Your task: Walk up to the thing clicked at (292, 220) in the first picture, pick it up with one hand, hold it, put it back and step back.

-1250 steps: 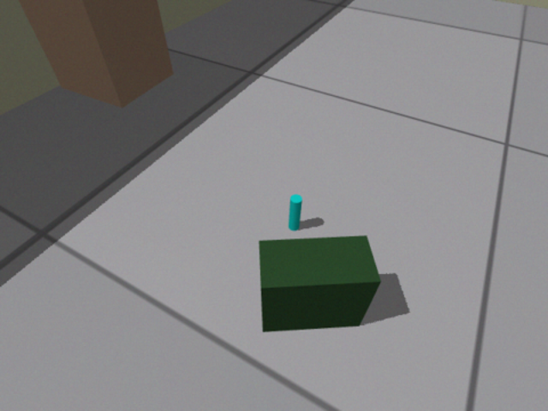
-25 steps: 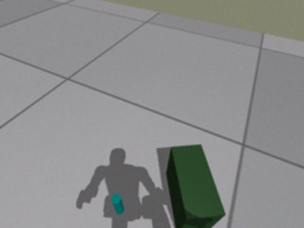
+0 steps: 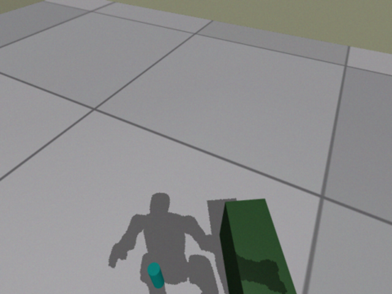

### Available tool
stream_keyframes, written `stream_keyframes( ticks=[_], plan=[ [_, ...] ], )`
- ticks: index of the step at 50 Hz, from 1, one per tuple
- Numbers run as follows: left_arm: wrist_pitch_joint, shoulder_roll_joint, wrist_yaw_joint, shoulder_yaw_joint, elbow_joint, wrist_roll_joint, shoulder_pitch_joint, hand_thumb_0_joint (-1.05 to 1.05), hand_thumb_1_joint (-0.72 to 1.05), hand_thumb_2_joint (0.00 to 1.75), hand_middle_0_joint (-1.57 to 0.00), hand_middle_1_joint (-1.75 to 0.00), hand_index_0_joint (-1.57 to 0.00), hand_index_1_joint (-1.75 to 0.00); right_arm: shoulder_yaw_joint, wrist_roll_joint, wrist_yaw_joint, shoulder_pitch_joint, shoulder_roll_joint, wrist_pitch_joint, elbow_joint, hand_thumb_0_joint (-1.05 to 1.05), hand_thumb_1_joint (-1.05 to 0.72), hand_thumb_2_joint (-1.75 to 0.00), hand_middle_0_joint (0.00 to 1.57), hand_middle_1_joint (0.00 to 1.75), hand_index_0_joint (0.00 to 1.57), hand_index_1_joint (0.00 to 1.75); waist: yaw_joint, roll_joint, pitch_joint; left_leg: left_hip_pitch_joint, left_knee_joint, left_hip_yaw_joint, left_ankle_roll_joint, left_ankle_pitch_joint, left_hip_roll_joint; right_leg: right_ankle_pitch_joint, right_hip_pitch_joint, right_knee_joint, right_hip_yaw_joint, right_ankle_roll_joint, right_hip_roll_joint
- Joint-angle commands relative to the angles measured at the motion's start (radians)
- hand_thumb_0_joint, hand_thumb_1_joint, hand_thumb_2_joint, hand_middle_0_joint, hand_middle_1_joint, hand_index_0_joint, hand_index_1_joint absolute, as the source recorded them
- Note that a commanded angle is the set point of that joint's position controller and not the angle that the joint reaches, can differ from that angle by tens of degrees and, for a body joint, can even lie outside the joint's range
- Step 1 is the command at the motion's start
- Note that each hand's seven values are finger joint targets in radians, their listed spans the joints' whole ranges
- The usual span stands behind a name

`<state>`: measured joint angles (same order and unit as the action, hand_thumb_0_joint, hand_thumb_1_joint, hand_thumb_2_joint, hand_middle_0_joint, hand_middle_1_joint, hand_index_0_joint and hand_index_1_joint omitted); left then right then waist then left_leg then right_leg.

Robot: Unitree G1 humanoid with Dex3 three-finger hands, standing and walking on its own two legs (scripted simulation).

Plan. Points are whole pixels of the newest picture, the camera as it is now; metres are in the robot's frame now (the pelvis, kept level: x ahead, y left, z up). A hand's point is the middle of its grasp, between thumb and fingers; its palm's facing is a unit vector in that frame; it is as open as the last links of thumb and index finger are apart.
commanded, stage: walk up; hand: left
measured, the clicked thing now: (156, 276) +0.36 +0.20 -0.68
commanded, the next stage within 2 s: stand in 0.86 s
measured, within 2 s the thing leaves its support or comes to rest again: neither
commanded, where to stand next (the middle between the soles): +0.03 +0.00 m, yaw +0 degrees
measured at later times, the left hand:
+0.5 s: hand out of the picture +0.09 +0.25 -0.16, palm faces -0.04 -0.94 -0.33, open 7.4 cm
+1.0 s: hand out of the picture +0.09 +0.25 -0.15, palm faces -0.03 -0.94 -0.34, open 7.4 cm
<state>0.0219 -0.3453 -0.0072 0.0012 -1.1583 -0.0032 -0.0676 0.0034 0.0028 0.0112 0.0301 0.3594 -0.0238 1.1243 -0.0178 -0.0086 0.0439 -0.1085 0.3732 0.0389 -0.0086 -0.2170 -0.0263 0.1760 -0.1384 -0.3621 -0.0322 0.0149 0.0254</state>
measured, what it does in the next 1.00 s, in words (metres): stands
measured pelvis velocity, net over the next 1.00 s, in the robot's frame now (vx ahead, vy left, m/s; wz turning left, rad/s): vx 0.01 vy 0.00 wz -0.02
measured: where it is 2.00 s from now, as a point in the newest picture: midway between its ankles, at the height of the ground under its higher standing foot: outside the picture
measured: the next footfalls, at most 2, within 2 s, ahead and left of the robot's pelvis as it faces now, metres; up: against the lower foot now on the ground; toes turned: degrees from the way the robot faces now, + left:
none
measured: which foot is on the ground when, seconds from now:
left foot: down 0.00-1.00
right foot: down 0.00-1.00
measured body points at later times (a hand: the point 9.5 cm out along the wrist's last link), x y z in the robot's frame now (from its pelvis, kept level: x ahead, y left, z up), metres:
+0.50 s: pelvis +0.00 +0.00 +0.00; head +0.01 +0.00 +0.45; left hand +0.09 +0.29 -0.13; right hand +0.06 -0.31 -0.13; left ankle -0.01 +0.12 -0.75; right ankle +0.01 -0.13 -0.75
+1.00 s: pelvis +0.01 +0.00 +0.00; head +0.02 +0.00 +0.45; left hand +0.09 +0.30 -0.13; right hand +0.08 -0.30 -0.13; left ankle -0.01 +0.12 -0.75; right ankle +0.01 -0.13 -0.75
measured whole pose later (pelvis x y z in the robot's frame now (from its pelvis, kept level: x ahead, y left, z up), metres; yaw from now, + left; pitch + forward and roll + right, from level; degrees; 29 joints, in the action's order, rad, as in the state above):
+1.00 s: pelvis +0.01 +0.00 +0.00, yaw -1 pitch -2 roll +0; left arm 0.01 -0.34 -0.01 -0.01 -1.15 -0.01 -0.08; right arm 0.00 -0.01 0.01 0.08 0.35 -0.01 1.15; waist 0.00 0.00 0.06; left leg -0.07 0.30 0.06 -0.01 -0.19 -0.03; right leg 0.16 -0.12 -0.32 -0.02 0.01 0.02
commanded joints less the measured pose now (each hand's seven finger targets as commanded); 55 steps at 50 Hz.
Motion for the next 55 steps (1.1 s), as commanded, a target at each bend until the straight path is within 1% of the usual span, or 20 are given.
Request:
stream_keyframes(
  ticks=[1,7,8,12,17,20,22,26,27,31,32,36,37,40,42,43,44,49,52,55],
  plan=[
    [0.014,-0.21,0.012,-0.038,0.046,0.002,0.055,0.0,0.9,0.9,-0.2,-0.3,-0.2,-0.3,-0.047,-0.007,-0.018,-0.027,0.212,-0.013,-0.035,0.0,-0.9,-0.9,0.2,0.3,0.2,0.3,0.018,0.023,-0.082,0.023,-0.086,-0.085,0.029,0.194,-0.112,-0.188,0.025,0.074,0.098,-0.025,0.114],
    [0.011,-0.209,0.01,-0.041,0.042,-0.004,0.064,0.0,0.9,0.9,-0.2,-0.3,-0.2,-0.3,-0.048,-0.009,-0.018,-0.032,0.208,-0.016,-0.025,0.0,-0.9,-0.9,0.2,0.3,0.2,0.3,0.015,0.009,-0.074,0.009,-0.121,-0.084,0.026,0.138,-0.112,-0.153,0.04,0.082,0.1,-0.023,0.111],
    [0.01,-0.209,0.01,-0.044,0.042,-0.003,0.061,0.0,0.9,0.9,-0.2,-0.3,-0.2,-0.3,-0.048,-0.01,-0.018,-0.03,0.208,-0.017,-0.025,0.0,-0.9,-0.9,0.2,0.3,0.2,0.3,0.015,0.009,-0.067,0.01,-0.124,-0.085,0.024,0.136,-0.112,-0.132,0.033,0.083,0.097,-0.023,0.105],
    [0.01,-0.208,0.009,-0.046,0.047,-0.005,0.062,0.0,0.9,0.9,-0.2,-0.3,-0.2,-0.3,-0.046,-0.009,-0.018,-0.018,0.207,-0.018,-0.023,0.0,-0.9,-0.9,0.2,0.3,0.2,0.3,0.017,0.011,-0.081,0.011,-0.123,-0.081,0.026,0.125,-0.109,-0.139,0.046,0.084,0.101,-0.023,0.107],
    [0.009,-0.206,0.011,-0.05,0.047,-0.005,0.056,0.0,0.9,0.9,-0.2,-0.3,-0.2,-0.3,-0.047,-0.01,-0.021,0.001,0.207,-0.019,-0.02,0.0,-0.9,-0.9,0.2,0.3,0.2,0.3,0.018,0.014,-0.102,0.036,-0.109,-0.076,0.026,0.181,-0.113,-0.173,0.053,0.074,0.098,-0.027,0.104],
    [0.006,-0.206,0.011,-0.05,0.049,-0.006,0.069,0.0,0.9,0.9,-0.2,-0.3,-0.2,-0.3,-0.045,-0.01,-0.021,0.011,0.206,-0.017,-0.017,0.0,-0.9,-0.9,0.2,0.3,0.2,0.3,0.023,0.01,-0.078,0.006,-0.116,-0.077,0.024,0.151,-0.108,-0.166,0.054,0.075,0.101,-0.026,0.104],
    [0.004,-0.205,0.011,-0.049,0.047,-0.003,0.059,0.0,0.9,0.9,-0.2,-0.3,-0.2,-0.3,-0.045,-0.011,-0.022,0.012,0.209,-0.017,-0.014,0.0,-0.9,-0.9,0.2,0.3,0.2,0.3,0.018,0.007,-0.075,0.012,-0.121,-0.08,0.026,0.143,-0.109,-0.155,0.048,0.073,0.102,-0.026,0.102],
    [0.001,-0.203,0.01,-0.051,0.048,-0.005,0.06,0.0,0.9,0.9,-0.2,-0.3,-0.2,-0.3,-0.047,-0.011,-0.023,0.024,0.209,-0.017,-0.013,0.0,-0.9,-0.9,0.2,0.3,0.2,0.3,0.024,0.009,-0.076,0.009,-0.119,-0.08,0.028,0.135,-0.109,-0.14,0.05,0.073,0.099,-0.027,0.098],
    [0.001,-0.201,0.011,-0.052,0.048,-0.005,0.051,0.0,0.9,0.9,-0.2,-0.3,-0.2,-0.3,-0.047,-0.01,-0.023,0.026,0.208,-0.016,-0.014,0.0,-0.9,-0.9,0.2,0.3,0.2,0.3,0.02,0.012,-0.081,0.022,-0.116,-0.079,0.029,0.144,-0.112,-0.133,0.046,0.072,0.096,-0.028,0.096],
    [0.0,-0.201,0.01,-0.052,0.048,-0.004,0.06,0.0,0.9,0.9,-0.2,-0.3,-0.2,-0.3,-0.047,-0.011,-0.023,0.028,0.207,-0.016,-0.012,0.0,-0.9,-0.9,0.2,0.3,0.2,0.3,0.023,0.007,-0.052,-0.003,-0.126,-0.082,0.025,0.111,-0.104,-0.12,0.034,0.077,0.103,-0.027,0.094],
    [0.0,-0.201,0.01,-0.052,0.051,-0.006,0.047,0.0,0.9,0.9,-0.2,-0.3,-0.2,-0.3,-0.047,-0.012,-0.023,0.024,0.21,-0.016,-0.016,0.0,-0.9,-0.9,0.2,0.3,0.2,0.3,0.02,0.007,-0.066,0.016,-0.123,-0.079,0.03,0.117,-0.111,-0.121,0.033,0.076,0.102,-0.029,0.096],
    [0.002,-0.201,0.009,-0.05,0.056,-0.006,0.053,0.0,0.9,0.9,-0.2,-0.3,-0.2,-0.3,-0.044,-0.014,-0.021,0.024,0.202,-0.015,-0.022,0.0,-0.9,-0.9,0.2,0.3,0.2,0.3,0.019,0.013,-0.057,0.015,-0.115,-0.076,0.027,0.119,-0.103,-0.129,0.018,0.087,0.112,-0.023,0.096],
    [0.001,-0.203,0.01,-0.053,0.053,-0.006,0.056,0.0,0.9,0.9,-0.2,-0.3,-0.2,-0.3,-0.046,-0.012,-0.021,0.025,0.203,-0.015,-0.022,0.0,-0.9,-0.9,0.2,0.3,0.2,0.3,0.023,0.016,-0.053,0.015,-0.117,-0.078,0.025,0.121,-0.105,-0.122,0.019,0.083,0.108,-0.027,0.092],
    [0.003,-0.201,0.009,-0.051,0.057,-0.005,0.046,0.0,0.9,0.9,-0.2,-0.3,-0.2,-0.3,-0.046,-0.012,-0.021,0.027,0.203,-0.016,-0.023,0.0,-0.9,-0.9,0.2,0.3,0.2,0.3,0.019,0.011,-0.072,0.03,-0.118,-0.078,0.028,0.137,-0.108,-0.144,0.029,0.078,0.111,-0.027,0.096],
    [0.001,-0.202,0.009,-0.053,0.056,-0.007,0.045,0.0,0.9,0.9,-0.2,-0.3,-0.2,-0.3,-0.049,-0.013,-0.022,0.025,0.205,-0.016,-0.026,0.0,-0.9,-0.9,0.2,0.3,0.2,0.3,0.023,0.008,-0.067,0.022,-0.12,-0.078,0.026,0.129,-0.108,-0.136,0.031,0.08,0.107,-0.027,0.092],
    [0.005,-0.21,0.013,-0.047,0.066,-0.002,0.051,0.0,0.9,0.9,-0.2,-0.3,-0.2,-0.3,-0.045,-0.014,-0.022,0.004,0.201,-0.012,-0.034,0.0,-0.9,-0.9,0.2,0.3,0.2,0.3,0.021,0.002,-0.059,0.022,-0.118,-0.087,0.018,0.199,-0.124,-0.196,0.034,0.076,0.111,-0.029,0.112],
    [0.005,-0.209,0.014,-0.048,0.067,-0.001,0.047,0.0,0.9,0.9,-0.2,-0.3,-0.2,-0.3,-0.045,-0.013,-0.023,0.007,0.198,-0.011,-0.035,0.0,-0.9,-0.9,0.2,0.3,0.2,0.3,0.021,0.006,-0.071,0.032,-0.117,-0.084,0.015,0.221,-0.124,-0.212,0.037,0.071,0.111,-0.031,0.112],
    [0.006,-0.205,0.014,-0.042,0.067,0.0,0.038,0.0,0.9,0.9,-0.2,-0.3,-0.2,-0.3,-0.044,-0.012,-0.021,0.009,0.206,-0.008,-0.032,0.0,-0.9,-0.9,0.2,0.3,0.2,0.3,0.021,-0.002,-0.094,0.044,-0.119,-0.082,0.015,0.203,-0.124,-0.193,0.056,0.08,0.111,-0.03,0.116],
    [0.007,-0.21,0.016,-0.04,0.068,-0.004,0.032,0.0,0.9,0.9,-0.2,-0.3,-0.2,-0.3,-0.042,-0.011,-0.019,0.006,0.198,-0.008,-0.034,0.0,-0.9,-0.9,0.2,0.3,0.2,0.3,0.022,0.009,-0.085,0.041,-0.126,-0.087,0.012,0.194,-0.122,-0.182,0.044,0.083,0.101,-0.026,0.111],
    [0.006,-0.217,0.016,-0.041,0.071,-0.001,0.038,0.0,0.9,0.9,-0.2,-0.3,-0.2,-0.3,-0.041,-0.013,-0.018,0.01,0.196,-0.007,-0.033,0.0,-0.9,-0.9,0.2,0.3,0.2,0.3,0.022,0.008,-0.085,0.04,-0.127,-0.086,0.012,0.199,-0.121,-0.184,0.044,0.082,0.104,-0.03,0.115]
  ],
)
